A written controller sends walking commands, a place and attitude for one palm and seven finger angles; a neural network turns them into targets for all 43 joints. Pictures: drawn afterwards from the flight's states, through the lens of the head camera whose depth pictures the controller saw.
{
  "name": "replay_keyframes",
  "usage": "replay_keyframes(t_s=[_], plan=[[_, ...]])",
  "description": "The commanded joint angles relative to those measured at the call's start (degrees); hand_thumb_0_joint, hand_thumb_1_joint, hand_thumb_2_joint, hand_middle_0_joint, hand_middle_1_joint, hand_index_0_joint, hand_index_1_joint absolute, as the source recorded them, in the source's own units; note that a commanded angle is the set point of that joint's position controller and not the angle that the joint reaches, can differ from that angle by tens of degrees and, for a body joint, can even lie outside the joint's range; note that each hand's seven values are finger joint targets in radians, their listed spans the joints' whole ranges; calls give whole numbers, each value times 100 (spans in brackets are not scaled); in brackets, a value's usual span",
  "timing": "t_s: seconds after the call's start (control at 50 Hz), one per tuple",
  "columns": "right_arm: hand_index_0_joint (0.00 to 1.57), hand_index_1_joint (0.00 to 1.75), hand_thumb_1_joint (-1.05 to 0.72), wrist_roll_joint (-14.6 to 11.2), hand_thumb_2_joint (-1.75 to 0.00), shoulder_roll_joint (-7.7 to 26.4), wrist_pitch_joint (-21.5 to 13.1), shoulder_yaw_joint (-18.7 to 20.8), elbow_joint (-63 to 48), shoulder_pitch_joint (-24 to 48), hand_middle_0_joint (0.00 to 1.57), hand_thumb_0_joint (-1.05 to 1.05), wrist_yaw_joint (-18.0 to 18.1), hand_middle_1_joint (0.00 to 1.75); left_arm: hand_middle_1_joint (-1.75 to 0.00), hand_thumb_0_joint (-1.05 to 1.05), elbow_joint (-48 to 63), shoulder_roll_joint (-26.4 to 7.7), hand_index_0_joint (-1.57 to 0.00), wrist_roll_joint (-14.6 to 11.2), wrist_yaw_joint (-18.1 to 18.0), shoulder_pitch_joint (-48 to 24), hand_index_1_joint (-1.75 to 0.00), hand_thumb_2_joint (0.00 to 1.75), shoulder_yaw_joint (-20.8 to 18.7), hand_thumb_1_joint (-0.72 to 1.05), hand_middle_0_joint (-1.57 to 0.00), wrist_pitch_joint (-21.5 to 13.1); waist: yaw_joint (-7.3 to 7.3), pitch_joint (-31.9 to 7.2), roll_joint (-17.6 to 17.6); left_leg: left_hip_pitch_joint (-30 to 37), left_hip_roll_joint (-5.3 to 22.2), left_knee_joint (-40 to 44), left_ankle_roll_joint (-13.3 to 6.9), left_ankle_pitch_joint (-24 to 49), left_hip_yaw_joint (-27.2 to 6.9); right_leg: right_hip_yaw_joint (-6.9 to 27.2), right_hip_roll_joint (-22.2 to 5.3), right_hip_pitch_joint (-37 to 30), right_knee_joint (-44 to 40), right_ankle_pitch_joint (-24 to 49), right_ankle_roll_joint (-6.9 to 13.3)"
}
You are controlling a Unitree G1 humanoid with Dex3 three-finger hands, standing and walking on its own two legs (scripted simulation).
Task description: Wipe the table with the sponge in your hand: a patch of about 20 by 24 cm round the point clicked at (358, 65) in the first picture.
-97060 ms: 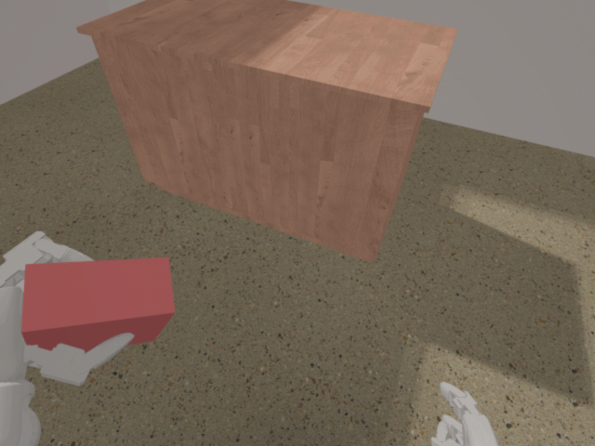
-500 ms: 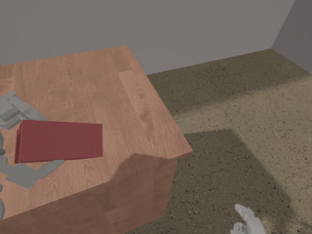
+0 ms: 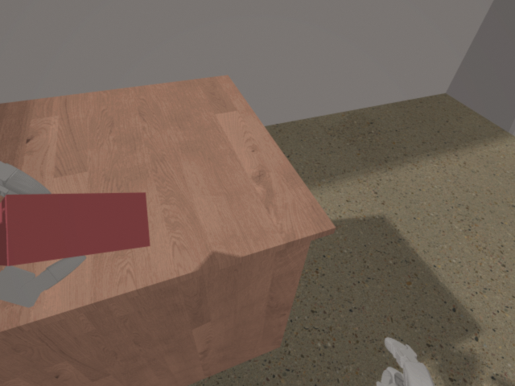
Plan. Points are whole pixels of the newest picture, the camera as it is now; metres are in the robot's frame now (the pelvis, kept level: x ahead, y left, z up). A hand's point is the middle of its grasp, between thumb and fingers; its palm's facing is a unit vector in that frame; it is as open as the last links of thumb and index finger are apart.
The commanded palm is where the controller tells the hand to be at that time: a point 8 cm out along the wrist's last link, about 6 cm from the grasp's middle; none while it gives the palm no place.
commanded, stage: step back with the hand held close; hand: left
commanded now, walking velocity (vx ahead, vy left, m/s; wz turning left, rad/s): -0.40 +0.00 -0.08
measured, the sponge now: (90, 226) +0.24 +0.21 +0.20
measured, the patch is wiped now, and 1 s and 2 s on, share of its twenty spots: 1.00 1.00 1.00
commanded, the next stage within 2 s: stop stepping back and stand still in 0.48 s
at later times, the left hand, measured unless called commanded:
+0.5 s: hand out of the picture +0.10 +0.25 +0.24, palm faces +0.41 -0.86 -0.30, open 9.7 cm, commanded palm +0.06 +0.29 +0.25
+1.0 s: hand out of the picture -0.06 +0.30 +0.24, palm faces +0.43 -0.89 -0.17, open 9.8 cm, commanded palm -0.12 +0.34 +0.25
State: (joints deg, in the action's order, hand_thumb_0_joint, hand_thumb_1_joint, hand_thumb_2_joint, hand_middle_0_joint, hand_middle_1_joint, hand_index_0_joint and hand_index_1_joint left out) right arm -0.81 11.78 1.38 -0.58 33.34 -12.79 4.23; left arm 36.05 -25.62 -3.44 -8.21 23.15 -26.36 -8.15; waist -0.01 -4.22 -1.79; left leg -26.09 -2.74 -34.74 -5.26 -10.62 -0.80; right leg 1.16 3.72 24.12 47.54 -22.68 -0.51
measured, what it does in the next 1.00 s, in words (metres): walks backwards: right foot, then left foot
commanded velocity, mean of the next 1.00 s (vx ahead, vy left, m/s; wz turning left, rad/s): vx -0.06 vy -0.03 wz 0.00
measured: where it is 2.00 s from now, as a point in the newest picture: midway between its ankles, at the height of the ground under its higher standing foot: outside the picture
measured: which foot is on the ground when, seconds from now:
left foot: down 0.00-0.34, up 0.36-0.46, down 0.48-0.78, up 0.80-1.00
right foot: up 0.00-0.14, down 0.16-0.48, up 0.50-0.78, down 0.80-1.00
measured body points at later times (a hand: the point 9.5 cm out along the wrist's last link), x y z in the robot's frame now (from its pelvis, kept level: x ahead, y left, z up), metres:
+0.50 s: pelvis -0.11 +0.01 -0.01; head -0.13 +0.05 +0.44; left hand +0.08 +0.29 +0.25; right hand +0.03 -0.25 -0.08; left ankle -0.04 +0.09 -0.73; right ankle -0.11 -0.15 -0.73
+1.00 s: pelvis -0.29 +0.06 +0.00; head -0.35 +0.09 +0.44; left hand -0.09 +0.35 +0.25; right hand -0.16 -0.19 -0.07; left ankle -0.29 +0.19 -0.72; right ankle -0.27 -0.07 -0.73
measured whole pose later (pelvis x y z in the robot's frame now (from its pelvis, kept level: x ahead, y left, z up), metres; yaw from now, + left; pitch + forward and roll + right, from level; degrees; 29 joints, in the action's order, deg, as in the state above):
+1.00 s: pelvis -0.29 +0.06 +0.00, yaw -3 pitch +1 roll -2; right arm -2.4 13.0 0.0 -2.1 36.5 -15.7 3.8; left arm 29.4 -21.6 -4.6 -7.3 13.4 -22.6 -5.4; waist -0.5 -9.3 1.1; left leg -21.1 4.0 -45.5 -2.4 -25.7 -0.2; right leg -4.4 -1.0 19.7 36.0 -17.7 1.5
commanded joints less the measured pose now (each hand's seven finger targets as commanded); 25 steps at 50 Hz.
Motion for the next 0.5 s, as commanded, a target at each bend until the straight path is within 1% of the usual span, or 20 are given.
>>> replay_keyframes(t_s=[0.0,0.04,0.1,0.12,0.14,0.16,0.18,0.2,0.22,0.24,0.26,0.28,0.32,0.34,0.36,0.4,0.42,0.44,0.46,0.48], plan=[[20,30,-90,29,-90,692,-473,201,-745,705,20,0,1,30,-160,0,708,-524,-120,-52,-37,-788,-160,130,-51,10,-120,-190,4,-336,-558,428,1615,2181,-86,-1352,-1647,32,-96,-333,-492,-414,4],[20,30,-90,46,-90,689,-540,135,-760,757,20,0,6,30,-160,0,843,-420,-120,-33,31,-999,-160,130,180,10,-120,-210,27,-368,-865,607,1508,2220,29,-1063,-1529,39,-65,-555,-1117,-188,40],[20,30,-90,87,-90,724,-549,147,-666,805,20,0,-13,30,-160,0,1049,-633,-120,-60,107,-949,-160,130,31,10,-120,-371,80,-765,-658,1125,1363,1576,251,395,-1252,187,-238,-888,-2468,731,211],[20,30,-90,109,-90,773,-515,185,-645,840,20,0,-45,30,-160,0,1306,-973,-120,-40,126,-955,-160,130,-227,10,-120,-473,83,-1064,-636,1333,1337,1287,351,1061,-1191,346,-354,-988,-2527,1149,290],[20,30,-90,112,-90,689,-516,145,-670,868,20,0,-59,30,-160,0,1455,-925,-120,-100,157,-935,-160,130,-231,10,-120,-559,92,-1182,-537,1592,1215,1092,370,1677,-1052,344,-392,-924,-2589,1495,276],[20,30,-90,107,-90,730,-529,168,-642,907,20,0,-61,30,-160,0,1549,-1072,-120,-125,163,-913,-160,130,-403,10,-120,-636,105,-1354,-539,1834,1192,972,358,2246,-962,335,-376,-855,-2532,1753,220],[20,30,-90,32,-90,660,-467,228,-631,829,20,0,-88,30,-160,0,1642,-1053,-120,-151,166,-849,-160,130,-403,10,-120,-646,100,-1660,-431,2243,1202,707,382,2823,-859,397,-466,-729,-2367,1762,272],[20,30,-90,-22,-90,663,-430,298,-671,866,20,0,-107,30,-160,0,1626,-1049,-120,-162,179,-661,-160,130,-437,10,-120,-621,96,-1677,-97,2404,1162,514,375,2688,-737,349,-450,-486,-2309,1550,220],[20,30,-90,-57,-90,711,-405,332,-664,855,20,0,-115,30,-160,0,1506,-1170,-120,-182,158,-377,-160,130,-623,10,-120,-607,82,-1628,-206,2276,1139,455,393,2148,-756,358,-500,-346,-2295,1459,255],[20,30,-90,-66,-90,651,-377,323,-749,918,20,0,-111,30,-160,0,1465,-1003,-120,-207,157,-232,-160,130,-542,10,-120,-585,44,-1401,-240,1995,1105,464,424,1360,-718,364,-576,-208,-2268,1246,298],[20,30,-90,-56,-90,651,-367,316,-792,968,20,0,-80,30,-160,0,1448,-1081,-120,-223,131,-162,-160,130,-651,10,-120,-604,32,-1202,-211,1679,1014,339,477,506,-662,449,-720,-57,-2416,1236,396],[20,30,-90,-64,-90,629,-343,311,-782,939,20,0,-51,30,-160,0,1347,-1045,-120,-233,102,-153,-160,130,-625,10,-120,-618,-37,-928,-34,1482,860,-15,577,-337,-592,644,-1009,259,-2609,1218,579],[20,30,-90,-77,-90,567,-350,312,-705,848,20,0,16,30,-160,0,1305,-1240,-120,-241,5,-381,-160,130,-686,10,-120,-627,-125,-627,676,1730,383,-1571,807,-699,-266,1227,-1812,1274,-3195,1126,968],[20,30,-90,-75,-90,518,-365,288,-703,851,20,0,33,30,-160,0,1193,-1062,-120,-196,-12,-544,-160,130,-474,10,-120,-592,-176,-355,937,1383,349,-2137,801,-694,-291,1321,-2087,1285,-3151,1992,1080],[20,30,-90,-64,-90,518,-361,254,-763,891,20,0,40,30,-160,0,985,-1047,-120,-161,1,-726,-160,130,-445,10,-120,-536,-157,-45,963,828,450,-2276,760,-899,-375,1201,-2130,1037,-2908,2933,1065],[20,30,-90,-39,-90,525,-331,161,-798,933,20,0,74,30,-160,0,616,-1049,-120,-113,45,-1185,-160,130,-349,10,-120,-450,-158,417,773,326,674,-1184,642,-892,-469,950,-1987,546,-2347,3693,773],[20,30,-90,-56,-90,613,-332,158,-770,953,20,0,116,30,-160,0,612,-1083,-120,-85,70,-1484,-160,130,-316,10,-120,-427,-173,413,336,424,682,-66,610,-216,-453,698,-1702,335,-1829,3729,561],[20,30,-90,-45,-90,758,-349,208,-812,950,20,0,164,30,-160,0,528,-1048,-120,-78,60,-1334,-160,130,-328,10,-120,-446,-75,203,-284,480,920,827,437,1072,-753,373,-1052,65,-1301,3179,282],[20,30,-90,-77,-90,821,-407,268,-893,938,20,0,127,30,-160,0,689,-941,-120,-96,49,-1236,-160,130,-296,10,-120,-501,44,-275,-1060,805,1456,1208,217,2091,-1238,64,-410,-95,-707,1599,69],[20,30,-90,-33,-90,742,-479,274,-914,796,20,0,51,30,-160,0,736,-967,-120,-123,59,-971,-160,130,-323,10,-120,-496,40,-836,-1356,1196,1859,1545,57,2405,-1834,116,-71,91,120,-336,53]])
